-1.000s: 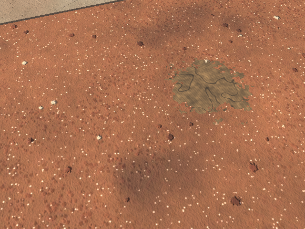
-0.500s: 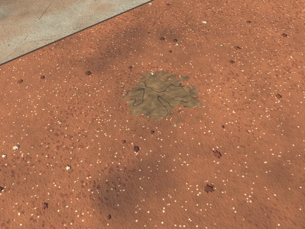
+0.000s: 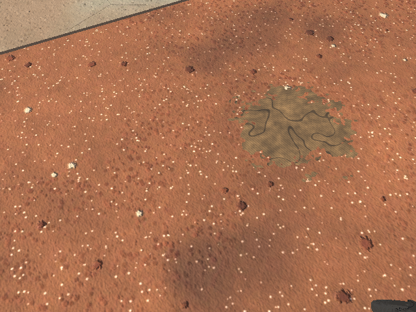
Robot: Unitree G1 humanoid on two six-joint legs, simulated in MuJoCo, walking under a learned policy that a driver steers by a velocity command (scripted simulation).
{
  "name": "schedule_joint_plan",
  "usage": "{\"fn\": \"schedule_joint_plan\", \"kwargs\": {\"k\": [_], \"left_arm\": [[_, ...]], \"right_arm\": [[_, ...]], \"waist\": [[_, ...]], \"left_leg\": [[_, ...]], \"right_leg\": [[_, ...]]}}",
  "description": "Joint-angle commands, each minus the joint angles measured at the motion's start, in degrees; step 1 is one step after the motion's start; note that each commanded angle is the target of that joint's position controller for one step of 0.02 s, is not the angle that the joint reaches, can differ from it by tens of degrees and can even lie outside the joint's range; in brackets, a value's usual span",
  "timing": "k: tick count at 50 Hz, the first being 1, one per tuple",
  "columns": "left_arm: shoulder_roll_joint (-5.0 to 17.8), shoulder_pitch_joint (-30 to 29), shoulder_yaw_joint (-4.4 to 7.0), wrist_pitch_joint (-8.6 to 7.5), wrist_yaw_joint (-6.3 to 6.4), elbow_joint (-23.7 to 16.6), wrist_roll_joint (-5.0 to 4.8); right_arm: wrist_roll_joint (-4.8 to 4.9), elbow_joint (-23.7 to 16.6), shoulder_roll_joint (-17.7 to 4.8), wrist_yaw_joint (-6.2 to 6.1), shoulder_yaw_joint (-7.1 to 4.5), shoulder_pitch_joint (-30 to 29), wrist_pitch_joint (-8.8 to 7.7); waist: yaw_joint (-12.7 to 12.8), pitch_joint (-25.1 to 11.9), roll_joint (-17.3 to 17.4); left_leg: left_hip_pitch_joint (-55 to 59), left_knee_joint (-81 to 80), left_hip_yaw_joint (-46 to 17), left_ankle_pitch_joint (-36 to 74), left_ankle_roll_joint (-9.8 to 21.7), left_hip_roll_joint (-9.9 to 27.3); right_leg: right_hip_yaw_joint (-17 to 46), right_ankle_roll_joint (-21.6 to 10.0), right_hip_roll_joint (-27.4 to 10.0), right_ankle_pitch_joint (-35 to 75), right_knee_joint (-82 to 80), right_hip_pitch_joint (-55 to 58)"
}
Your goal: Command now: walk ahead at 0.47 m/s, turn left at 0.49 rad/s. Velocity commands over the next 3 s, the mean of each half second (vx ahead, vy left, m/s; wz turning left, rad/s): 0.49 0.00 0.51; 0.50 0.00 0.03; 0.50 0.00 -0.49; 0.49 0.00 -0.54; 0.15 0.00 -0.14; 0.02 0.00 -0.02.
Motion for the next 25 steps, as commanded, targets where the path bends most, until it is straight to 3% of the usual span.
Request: {"fn": "schedule_joint_plan", "kwargs": {"k": [1, 2, 3, 4, 6, 9, 12, 14, 17, 19, 20, 21, 22, 23, 24, 25], "left_arm": [[9.9, -7.9, 1.67, -5.26, -1.0, -10.1, -2.92], [8.9, -9.8, 1.22, -5.96, -0.67, -10.9, -2.29], [8.6, -10.2, 1.56, -6.0, -0.35, -10.7, -0.84], [8.6, -8.4, 1.9, -5.37, -0.4, -10.6, -0.35], [7.7, -6.1, 1.93, -3.87, -0.62, -10.5, 0.37], [6.4, -10.5, 1.49, -2.79, -0.42, -12.6, 1.37], [4.3, -18.8, 0.6, -3.49, -0.74, -14.5, 1.18], [4.6, -23.0, 0.58, -3.96, -1.26, -15.7, 0.24], [7.5, -23.6, 1.68, -4.32, -1.8, -16.3, -0.46], [8.9, -21.0, 2.42, -4.61, -2.04, -15.8, -0.53], [9.4, -17.0, 2.97, -4.86, -1.96, -14.8, -0.35], [11.1, -11.1, 3.8, -5.19, -1.68, -14.0, 0.35], [14.5, -3.3, 4.44, -5.05, -1.38, -13.6, 1.28], [17.6, 1.2, 5.61, -4.21, -2.23, -9.9, 0.99], [11.3, -0.2, 4.18, -4.09, -2.47, -11.2, -0.17], [8.6, -3.6, 3.35, -3.78, -2.18, -11.5, -0.19]], "right_arm": [[-0.9, 1.1, -10.2, -1.5, -3.13, 20.0, -0.48], [-0.58, 0.4, -9.5, -1.59, -2.85, 15.8, -0.76], [-0.86, -0.6, -8.3, -1.62, -2.46, 11.8, -0.84], [-1.66, -1.8, -7.2, -1.86, -2.03, 9.4, -0.91], [-1.33, -2.7, -7.0, -2.26, -2.08, 7.3, -1.07], [-0.91, -2.1, -8.1, -2.99, -2.3, 7.8, -1.39], [-0.49, -1.1, -9.1, -3.63, -2.65, 10.3, -0.84], [-0.04, 0.1, -10.0, -3.88, -2.97, 13.6, -0.44], [0.47, 0.8, -9.3, -4.23, -2.93, 15.0, 0.18], [-0.07, 0.8, -9.0, -4.27, -3.0, 14.9, 0.65], [-0.36, 0.8, -8.2, -4.15, -2.76, 14.7, 0.86], [-0.83, 0.8, -5.7, -3.8, -1.8, 15.4, 0.81], [-2.27, 0.0, -1.7, -3.56, -0.28, 19.0, 0.62], [0.39, -0.2, 0.3, -3.39, 0.48, 27.1, -0.08], [1.13, 1.1, -6.1, -3.67, -0.59, 23.5, -0.09], [0.73, -0.4, -8.7, -3.69, -1.3, 15.6, -0.04]], "waist": [[-10.9, -16.4, 7.0], [-8.2, -10.8, 1.3], [-5.6, -6.9, -0.9], [-3.2, -5.6, 0.6], [-0.9, -4.0, 2.2], [-1.1, -0.4, 2.4], [-4.6, -0.1, 3.1], [-6.6, -1.0, 3.4], [-5.8, -2.2, 5.2], [-4.1, -3.2, 6.8], [-2.0, -4.7, 7.1], [0.9, -9.6, 5.7], [2.0, -19.1, -3.2], [-1.1, -23.5, -23.4], [1.2, -17.9, -13.1], [2.5, -10.5, -6.9]], "left_leg": [[49.8, -20.1, -42.3, -13.1, 14.2, 21.1], [40.1, -20.5, -35.3, -7.0, 12.4, 18.5], [32.0, -21.4, -30.3, -1.7, 11.6, 16.0], [26.3, -23.1, -27.1, 1.6, 11.8, 14.2], [19.6, -26.0, -24.5, 4.5, 12.8, 12.9], [11.7, -27.4, -19.1, 7.7, 12.0, 10.2], [9.1, -25.0, -15.7, 5.6, 8.5, 6.6], [10.6, -24.0, -17.9, 3.0, 7.5, 7.6], [18.1, -18.3, -23.5, 0.8, 5.8, 10.2], [22.1, -14.0, -26.0, 3.4, 4.7, 12.0], [22.4, -10.2, -25.5, 7.4, 3.7, 11.1], [20.8, -0.6, -22.8, 9.7, 1.9, 7.8], [12.1, 16.7, -18.2, -3.3, -0.5, 3.1], [-7.3, 34.0, -13.0, -25.2, -3.7, -3.0], [-13.0, 39.8, -16.0, -22.3, -3.9, 0.7], [-14.7, 40.2, -14.2, -16.9, -3.9, 2.5]], "right_leg": [[10.9, -2.1, 2.3, 2.8, 31.6, -44.0], [10.3, -3.1, -0.4, 7.7, 26.4, -42.5], [9.6, -2.8, -1.8, 10.2, 21.8, -40.0], [10.0, -2.4, -3.0, 11.9, 20.3, -36.3], [9.0, -0.6, -3.5, 13.0, 16.8, -34.0], [6.8, 2.6, -2.8, 19.9, 6.4, -33.9], [5.6, 3.2, 0.5, 33.4, -10.5, -28.9], [5.7, 3.3, 2.6, 37.7, -16.1, -25.8], [9.1, 1.9, 2.6, 34.8, -21.1, -25.3], [8.8, -0.1, 2.6, 28.9, -21.6, -23.2], [7.3, -1.7, 3.1, 27.7, -23.3, -17.8], [8.5, -4.3, 0.7, 26.9, -23.5, -7.7], [20.4, -8.8, -10.0, 24.3, -21.5, 8.6], [49.1, -17.6, -19.7, 6.1, -30.7, 21.5], [50.4, -15.7, -18.5, -5.4, -33.8, 18.3], [40.3, -13.4, -16.1, -1.3, -34.0, 11.5]]}}
Next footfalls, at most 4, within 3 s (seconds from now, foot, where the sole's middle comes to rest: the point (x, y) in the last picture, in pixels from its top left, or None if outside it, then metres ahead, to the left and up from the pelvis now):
0.42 right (261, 303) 0.46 -0.09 -0.75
0.92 left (160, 247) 0.63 0.23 -0.75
1.46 right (224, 170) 0.95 0.03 -0.75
1.92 left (188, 110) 1.26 0.19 -0.75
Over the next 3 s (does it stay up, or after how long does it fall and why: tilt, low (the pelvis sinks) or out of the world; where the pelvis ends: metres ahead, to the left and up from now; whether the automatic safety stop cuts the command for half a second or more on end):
stays up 1.21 0.07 0.03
